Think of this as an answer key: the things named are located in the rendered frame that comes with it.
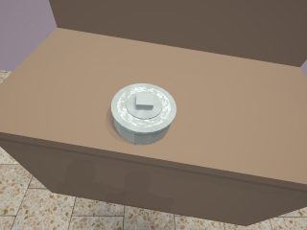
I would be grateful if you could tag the lid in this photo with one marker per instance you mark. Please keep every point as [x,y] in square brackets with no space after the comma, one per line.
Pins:
[143,120]

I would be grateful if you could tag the table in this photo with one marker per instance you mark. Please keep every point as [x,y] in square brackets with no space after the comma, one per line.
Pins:
[236,151]

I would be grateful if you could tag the knob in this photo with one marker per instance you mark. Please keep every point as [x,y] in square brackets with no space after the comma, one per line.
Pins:
[144,100]

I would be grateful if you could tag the pot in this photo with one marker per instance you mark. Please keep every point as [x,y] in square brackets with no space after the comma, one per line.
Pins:
[138,138]

